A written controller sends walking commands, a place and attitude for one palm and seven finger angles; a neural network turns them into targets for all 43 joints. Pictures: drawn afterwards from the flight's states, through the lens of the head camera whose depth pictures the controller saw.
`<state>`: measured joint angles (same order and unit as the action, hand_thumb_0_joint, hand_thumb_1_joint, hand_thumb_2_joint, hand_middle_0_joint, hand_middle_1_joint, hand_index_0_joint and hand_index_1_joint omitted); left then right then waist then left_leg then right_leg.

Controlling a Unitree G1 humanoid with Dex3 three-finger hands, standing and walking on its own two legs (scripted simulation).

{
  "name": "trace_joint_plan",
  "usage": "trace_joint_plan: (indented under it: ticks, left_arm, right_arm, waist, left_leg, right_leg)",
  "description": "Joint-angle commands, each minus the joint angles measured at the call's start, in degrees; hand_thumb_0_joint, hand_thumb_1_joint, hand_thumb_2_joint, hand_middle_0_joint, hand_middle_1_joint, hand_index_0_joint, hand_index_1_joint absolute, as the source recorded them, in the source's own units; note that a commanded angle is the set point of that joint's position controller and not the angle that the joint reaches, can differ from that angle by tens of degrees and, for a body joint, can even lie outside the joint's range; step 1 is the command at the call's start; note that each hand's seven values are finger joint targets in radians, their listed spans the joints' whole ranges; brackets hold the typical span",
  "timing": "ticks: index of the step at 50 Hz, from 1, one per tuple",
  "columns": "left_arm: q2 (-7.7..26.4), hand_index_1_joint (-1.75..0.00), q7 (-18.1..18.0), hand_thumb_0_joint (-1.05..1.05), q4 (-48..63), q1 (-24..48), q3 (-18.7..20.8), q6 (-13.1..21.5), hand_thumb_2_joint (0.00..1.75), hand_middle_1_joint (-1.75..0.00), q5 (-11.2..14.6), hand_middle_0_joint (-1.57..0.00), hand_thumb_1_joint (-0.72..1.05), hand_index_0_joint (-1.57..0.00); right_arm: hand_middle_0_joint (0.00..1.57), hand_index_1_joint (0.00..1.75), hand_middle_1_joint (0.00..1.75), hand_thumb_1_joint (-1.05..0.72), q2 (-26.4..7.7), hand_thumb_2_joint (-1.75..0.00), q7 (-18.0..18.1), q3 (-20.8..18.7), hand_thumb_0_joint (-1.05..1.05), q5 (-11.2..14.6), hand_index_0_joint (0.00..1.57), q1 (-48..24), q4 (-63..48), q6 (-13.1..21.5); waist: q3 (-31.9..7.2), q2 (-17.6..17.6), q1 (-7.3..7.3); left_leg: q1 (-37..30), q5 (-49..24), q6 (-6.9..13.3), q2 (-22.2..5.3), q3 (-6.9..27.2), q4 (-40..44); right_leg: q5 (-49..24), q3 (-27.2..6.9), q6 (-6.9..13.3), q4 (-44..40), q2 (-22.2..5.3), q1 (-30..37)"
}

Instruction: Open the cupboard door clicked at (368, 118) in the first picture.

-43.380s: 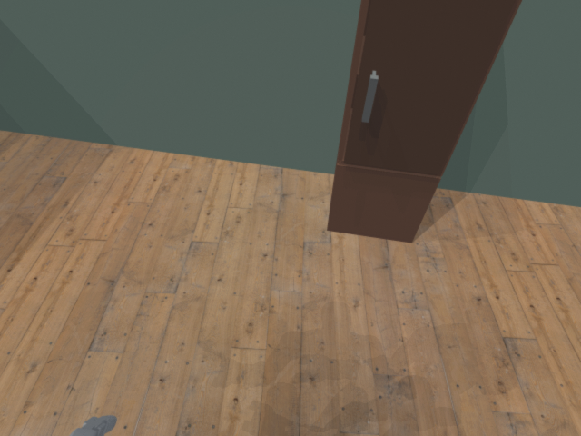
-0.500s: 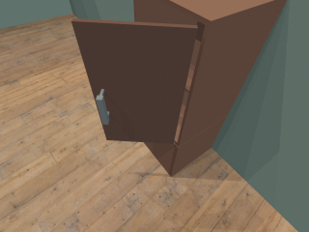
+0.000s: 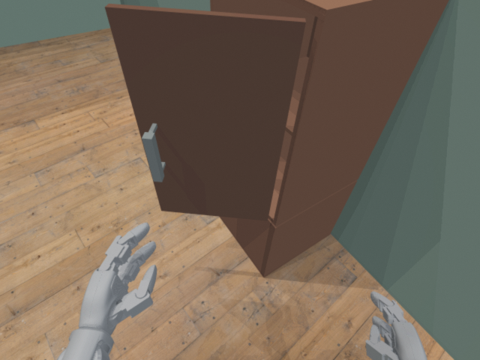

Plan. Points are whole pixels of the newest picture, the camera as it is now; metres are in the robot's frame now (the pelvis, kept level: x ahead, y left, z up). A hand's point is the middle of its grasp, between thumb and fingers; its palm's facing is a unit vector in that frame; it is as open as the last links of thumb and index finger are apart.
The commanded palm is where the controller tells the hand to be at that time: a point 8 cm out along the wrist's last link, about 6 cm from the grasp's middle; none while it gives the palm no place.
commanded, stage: raise the hand with hooked fingers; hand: left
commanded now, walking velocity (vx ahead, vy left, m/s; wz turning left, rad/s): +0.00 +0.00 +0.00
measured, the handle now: (156, 153) +0.58 +0.22 -0.01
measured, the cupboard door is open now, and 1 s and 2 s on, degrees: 51 51 51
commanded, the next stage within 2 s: move the hooked fingers beside the handle in 1.76 s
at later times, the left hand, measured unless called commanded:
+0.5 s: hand (118, 298) +0.23 +0.20 -0.01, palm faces -0.06 -1.00 -0.03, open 11.1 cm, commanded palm +0.19 +0.27 -0.01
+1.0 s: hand (65, 287) +0.24 +0.29 +0.00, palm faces -0.04 -1.00 -0.06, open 13.7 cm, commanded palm +0.23 +0.34 +0.00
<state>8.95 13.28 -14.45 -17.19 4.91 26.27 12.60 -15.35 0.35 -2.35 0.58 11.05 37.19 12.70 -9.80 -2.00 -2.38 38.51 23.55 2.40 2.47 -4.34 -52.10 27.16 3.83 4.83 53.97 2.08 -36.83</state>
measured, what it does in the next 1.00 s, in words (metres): stands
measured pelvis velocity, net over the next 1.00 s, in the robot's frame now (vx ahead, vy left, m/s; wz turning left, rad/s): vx -0.02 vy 0.04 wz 0.00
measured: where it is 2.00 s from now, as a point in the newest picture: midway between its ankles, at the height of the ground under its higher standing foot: outside the picture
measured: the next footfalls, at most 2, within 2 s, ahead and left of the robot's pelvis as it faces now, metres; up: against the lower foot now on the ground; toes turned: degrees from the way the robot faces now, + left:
none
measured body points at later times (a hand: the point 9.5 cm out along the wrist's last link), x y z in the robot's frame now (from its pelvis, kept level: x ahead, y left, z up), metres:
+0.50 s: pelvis -0.02 -0.02 -0.04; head +0.07 -0.02 +0.40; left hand +0.23 +0.26 +0.00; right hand +0.14 -0.25 -0.14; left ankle +0.02 +0.09 -0.69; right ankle +0.00 -0.07 -0.69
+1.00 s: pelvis -0.02 +0.04 -0.04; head +0.06 +0.07 +0.40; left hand +0.24 +0.35 +0.00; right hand +0.17 -0.20 -0.11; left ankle +0.02 +0.09 -0.69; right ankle +0.00 -0.06 -0.69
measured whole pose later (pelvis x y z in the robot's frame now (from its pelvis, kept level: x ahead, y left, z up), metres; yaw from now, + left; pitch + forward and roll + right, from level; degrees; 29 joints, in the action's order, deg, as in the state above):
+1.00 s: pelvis -0.02 +0.04 -0.04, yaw +0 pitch +17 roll -5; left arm 21.8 27.1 -17.7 -7.1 18.8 23.8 20.2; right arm -15.7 1.8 1.6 1.9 12.8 29.2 11.1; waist -8.9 1.9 -0.4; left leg 56.5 28.1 5.7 1.5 -2.3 -67.2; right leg 29.3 6.8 2.1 63.4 2.5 -51.5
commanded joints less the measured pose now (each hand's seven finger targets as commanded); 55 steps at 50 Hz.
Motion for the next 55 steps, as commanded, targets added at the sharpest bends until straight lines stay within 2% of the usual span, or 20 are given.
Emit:
trace_joint_plan:
  ticks: [1,5,7,9,11,14,16,18,21,23,25,28,31,34,37,42,46,50,52,55]
  left_arm:
    - [17.43,-0.57,6.06,0.00,7.61,-9.66,15.24,10.59,0.72,-0.57,1.14,-0.23,0.48,-0.23]
    - [14.77,-0.63,4.59,0.00,21.57,-0.47,14.22,12.25,0.68,-0.63,5.33,-0.24,0.39,-0.24]
    - [15.14,-0.66,5.59,0.00,27.91,6.35,12.77,14.35,0.66,-0.66,6.77,-0.24,0.34,-0.24]
    - [13.36,-0.69,7.86,0.00,26.70,8.17,9.13,15.59,0.64,-0.69,7.13,-0.24,0.29,-0.24]
    - [12.71,-0.72,11.88,0.00,21.32,10.18,6.32,14.10,0.62,-0.72,8.16,-0.25,0.25,-0.25]
    - [16.46,-0.76,16.31,0.00,11.62,9.68,8.46,7.89,0.59,-0.76,7.48,-0.25,0.18,-0.25]
    - [19.38,-0.80,18.10,0.00,6.35,7.40,13.06,2.07,0.57,-0.80,8.28,-0.25,0.13,-0.25]
    - [22.28,-0.82,18.01,0.00,8.99,4.25,18.42,-2.00,0.55,-0.82,9.71,-0.26,0.08,-0.26]
    - [22.10,-0.87,14.48,0.00,12.31,1.07,23.79,-3.30,0.52,-0.87,12.18,-0.26,0.01,-0.26]
    - [19.67,-0.90,11.49,0.00,13.83,0.40,23.52,-0.90,0.50,-0.90,11.83,-0.27,-0.03,-0.27]
    - [16.71,-0.93,9.66,0.00,11.64,1.59,20.77,1.71,0.48,-0.93,10.43,-0.27,-0.08,-0.27]
    - [16.33,-0.98,11.00,0.00,6.86,6.25,17.13,4.65,0.45,-0.98,8.32,-0.27,-0.15,-0.27]
    - [17.08,-1.02,14.77,0.00,5.50,10.05,14.80,5.75,0.42,-1.02,9.09,-0.28,-0.22,-0.28]
    - [21.22,-1.07,16.46,0.00,9.12,9.89,18.37,6.22,0.39,-1.07,10.61,-0.29,-0.29,-0.29]
    - [23.46,-1.11,15.46,0.00,14.32,11.06,20.40,6.38,0.36,-1.11,11.46,-0.29,-0.36,-0.29]
    - [22.06,-1.18,11.87,0.00,10.48,11.16,19.86,4.24,0.31,-1.18,9.87,-0.30,-0.48,-0.30]
    - [21.03,-1.20,13.45,0.00,5.84,14.18,17.26,0.72,0.30,-1.20,8.85,-0.30,-0.50,-0.30]
    - [23.40,-1.20,15.62,0.00,6.30,18.08,18.54,-0.69,0.30,-1.20,8.67,-0.30,-0.50,-0.30]
    - [25.19,-1.20,16.50,0.00,6.99,20.61,20.43,-0.09,0.30,-1.20,9.33,-0.30,-0.50,-0.30]
    - [26.26,-1.20,16.63,0.00,6.36,22.55,22.01,1.27,0.30,-1.20,9.74,-0.30,-0.50,-0.30]
  right_arm:
    - [0.20,0.30,0.30,-0.90,-6.29,-0.90,-0.94,-2.96,0.00,0.06,0.20,-5.30,-13.33,0.27]
    - [0.20,0.30,0.30,-0.90,-4.58,-0.90,0.05,-2.39,0.00,0.58,0.20,-4.59,-16.43,-0.40]
    - [0.20,0.30,0.30,-0.90,-4.69,-0.90,1.06,-1.83,0.00,0.52,0.20,-2.85,-15.52,0.08]
    - [0.20,0.30,0.30,-0.90,-4.80,-0.90,2.15,-1.23,0.00,0.77,0.20,-1.90,-13.31,1.43]
    - [0.20,0.30,0.30,-0.90,-6.35,-0.90,2.94,-0.26,0.00,1.02,0.20,-1.09,-11.77,2.13]
    - [0.20,0.30,0.30,-0.90,-7.59,-0.90,3.96,-0.34,0.00,1.90,0.20,0.00,-10.28,2.75]
    - [0.20,0.30,0.30,-0.90,-7.91,-0.90,4.17,-0.34,0.00,2.36,0.20,-0.66,-10.87,2.33]
    - [0.20,0.30,0.30,-0.90,-7.49,-0.90,3.72,-0.36,0.00,2.44,0.20,-1.54,-12.83,1.50]
    - [0.20,0.30,0.30,-0.90,-5.55,-0.90,2.94,-0.39,0.00,2.03,0.20,-2.40,-14.37,0.62]
    - [0.20,0.30,0.30,-0.90,-4.65,-0.90,2.53,-0.64,0.00,1.81,0.20,-1.46,-13.49,0.60]
    - [0.20,0.30,0.30,-0.90,-4.64,-0.90,2.27,-1.01,0.00,1.69,0.20,-1.42,-12.18,0.66]
    - [0.20,0.30,0.30,-0.90,-6.27,-0.90,2.30,-1.16,0.00,1.57,0.20,-0.19,-11.42,0.73]
    - [0.20,0.30,0.30,-0.90,-7.99,-0.90,2.79,-1.11,0.00,2.04,0.20,0.99,-12.33,1.48]
    - [0.20,0.30,0.30,-0.90,-8.52,-0.90,3.23,-1.24,0.00,2.39,0.20,2.46,-12.90,2.38]
    - [0.20,0.30,0.30,-0.90,-8.61,-0.90,3.14,-1.01,0.00,2.09,0.20,2.51,-13.06,2.95]
    - [0.20,0.30,0.30,-0.90,-9.24,-0.90,2.53,-0.72,0.00,1.40,0.20,2.13,-12.94,2.00]
    - [0.20,0.30,0.30,-0.90,-10.57,-0.90,2.47,-0.50,0.00,1.62,0.20,2.95,-14.42,0.81]
    - [0.20,0.30,0.30,-0.90,-11.31,-0.90,2.60,-0.62,0.00,1.85,0.20,3.86,-15.07,0.53]
    - [0.20,0.30,0.30,-0.90,-11.42,-0.90,2.64,-0.59,0.00,1.57,0.20,4.18,-14.90,0.62]
    - [0.20,0.30,0.30,-0.90,-11.53,-0.90,2.66,-0.57,0.00,1.35,0.20,4.15,-14.51,0.62]
  waist:
    - [-4.26,6.75,7.55]
    - [-11.72,11.22,4.18]
    - [-13.51,10.11,0.98]
    - [-10.45,7.82,-2.23]
    - [-6.73,5.60,-4.01]
    - [-7.11,0.91,-3.55]
    - [-10.25,0.83,-0.22]
    - [-16.84,1.78,3.12]
    - [-20.81,0.32,5.99]
    - [-18.95,-0.02,5.33]
    - [-13.27,-0.86,3.76]
    - [-8.55,-1.07,1.21]
    - [-8.42,-0.66,0.17]
    - [-16.02,3.79,2.11]
    - [-18.75,8.59,3.25]
    - [-12.56,9.76,2.47]
    - [-9.75,9.31,1.17]
    - [-13.22,8.41,1.13]
    - [-15.07,9.93,1.64]
    - [-14.96,10.05,1.90]
  left_leg:
    - [11.14,-7.10,-3.63,-0.58,3.60,-4.73]
    - [8.71,-6.41,-1.83,-1.59,4.58,-8.82]
    - [9.88,-6.19,-1.11,-2.32,5.89,-12.33]
    - [12.10,-4.73,-0.79,-2.79,6.24,-14.78]
    - [14.26,-3.92,-0.36,-3.38,7.39,-16.37]
    - [17.82,-2.57,0.02,-3.57,7.40,-16.32]
    - [17.92,-4.87,-0.18,-3.16,7.52,-15.31]
    - [16.60,-8.13,-0.65,-2.71,7.51,-13.28]
    - [15.49,-11.03,-1.51,-2.82,8.13,-11.42]
    - [15.12,-10.70,-1.74,-3.01,7.58,-9.74]
    - [15.03,-9.12,-1.53,-3.11,7.29,-8.96]
    - [16.81,-4.90,-1.04,-3.09,7.19,-10.45]
    - [16.02,-3.24,-0.40,-2.89,7.32,-11.23]
    - [10.96,-6.42,-0.11,-2.86,7.00,-9.23]
    - [3.88,-11.31,-0.62,-3.32,8.06,-6.59]
    - [0.17,-10.45,-2.98,-3.95,11.20,-2.91]
    - [-1.04,-6.39,-4.40,-4.47,13.85,-0.58]
    - [-4.92,-7.80,-5.41,-5.03,15.96,0.10]
    - [-7.65,-12.38,-6.54,-5.28,16.61,-0.58]
    - [-8.51,-11.21,-7.33,-5.63,18.08,-0.28]
  right_leg:
    - [-12.29,-11.71,-2.27,-1.74,-4.37,1.80]
    - [-8.50,-13.92,-3.97,-2.53,-3.24,-0.63]
    - [-9.30,-16.31,-5.97,-3.13,-3.33,-1.61]
    - [-7.97,-17.32,-7.07,-4.60,-3.89,-4.18]
    - [-6.39,-17.20,-7.64,-4.37,-3.41,-7.22]
    - [-4.60,-17.38,-8.41,-5.32,-4.18,-6.10]
    - [-8.09,-17.93,-8.67,-4.80,-4.74,-1.60]
    - [-14.84,-18.06,-9.00,-4.25,-6.04,6.05]
    - [-25.52,-18.56,-10.09,-2.78,-6.79,12.80]
    - [-26.78,-16.71,-9.74,-2.30,-6.31,10.97]
    - [-18.91,-13.81,-8.88,-2.17,-4.67,3.82]
    - [-7.49,-12.62,-7.81,-1.59,-3.48,-4.89]
    - [-1.52,-12.76,-7.02,-1.74,-2.76,-8.02]
    - [-4.03,-10.57,-5.74,-1.05,-1.99,-4.80]
    - [-8.85,-5.66,-3.56,2.01,-0.10,-6.34]
    - [-5.50,-0.35,-2.39,3.56,0.95,-13.96]
    - [-3.59,0.66,-2.32,3.54,1.09,-17.39]
    - [-3.96,0.58,-2.58,3.58,1.00,-18.04]
    - [-4.86,0.65,-2.36,4.61,1.13,-19.20]
    - [-3.95,0.59,-2.48,5.65,1.03,-21.16]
